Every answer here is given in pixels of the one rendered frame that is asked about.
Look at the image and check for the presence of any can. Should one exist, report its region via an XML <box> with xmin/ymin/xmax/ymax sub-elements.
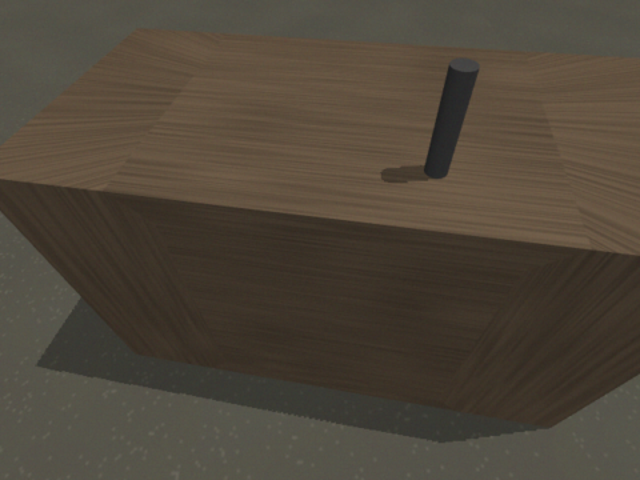
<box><xmin>424</xmin><ymin>58</ymin><xmax>480</xmax><ymax>179</ymax></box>

